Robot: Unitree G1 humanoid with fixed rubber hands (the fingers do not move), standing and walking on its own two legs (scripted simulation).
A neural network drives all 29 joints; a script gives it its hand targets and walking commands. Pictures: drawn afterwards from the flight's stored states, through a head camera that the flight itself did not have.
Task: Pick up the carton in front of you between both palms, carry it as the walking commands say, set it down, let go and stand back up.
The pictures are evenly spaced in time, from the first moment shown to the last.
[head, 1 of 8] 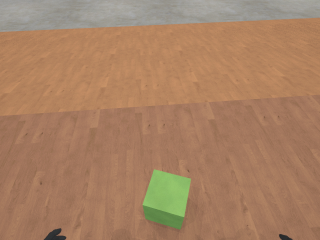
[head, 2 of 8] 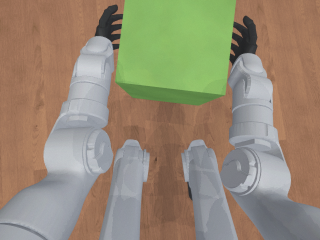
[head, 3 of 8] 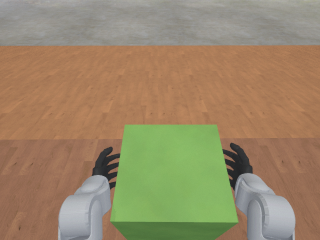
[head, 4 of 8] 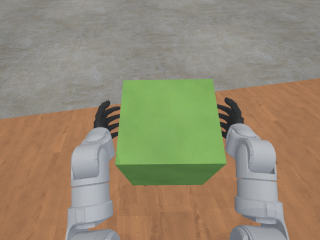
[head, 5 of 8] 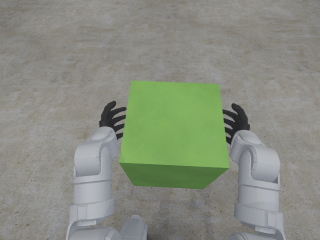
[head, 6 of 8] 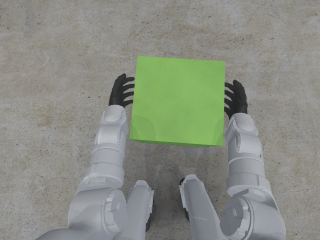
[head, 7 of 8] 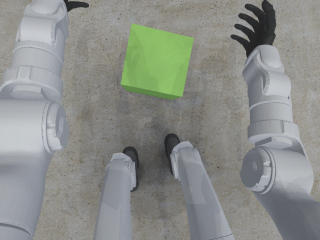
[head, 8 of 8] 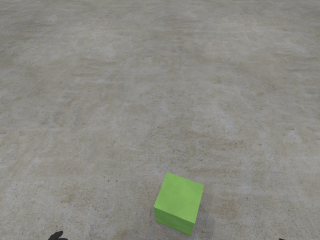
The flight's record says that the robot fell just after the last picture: no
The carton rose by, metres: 0.68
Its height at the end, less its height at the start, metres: -0.52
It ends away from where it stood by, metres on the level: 4.98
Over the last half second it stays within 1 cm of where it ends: yes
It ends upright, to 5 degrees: yes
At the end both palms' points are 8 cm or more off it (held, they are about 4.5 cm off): yes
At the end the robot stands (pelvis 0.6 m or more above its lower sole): yes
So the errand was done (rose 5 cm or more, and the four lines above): yes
